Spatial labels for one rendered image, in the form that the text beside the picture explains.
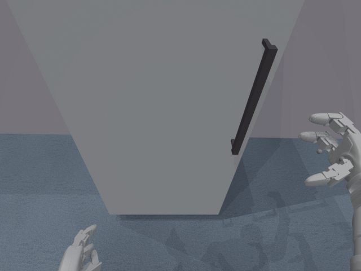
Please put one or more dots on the fridge door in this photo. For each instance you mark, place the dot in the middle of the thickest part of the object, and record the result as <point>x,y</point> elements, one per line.
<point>153,91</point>

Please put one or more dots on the right robot forearm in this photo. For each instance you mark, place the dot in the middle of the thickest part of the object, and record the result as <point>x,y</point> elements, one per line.
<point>354,188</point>

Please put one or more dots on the robot left hand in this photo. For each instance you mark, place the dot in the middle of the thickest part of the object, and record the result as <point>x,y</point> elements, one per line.
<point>76,254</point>

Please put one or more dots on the robot right hand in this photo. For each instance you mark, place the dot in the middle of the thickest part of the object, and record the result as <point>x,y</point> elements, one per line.
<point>349,148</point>

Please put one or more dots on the handle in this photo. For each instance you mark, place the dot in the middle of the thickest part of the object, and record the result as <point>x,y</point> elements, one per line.
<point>259,82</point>

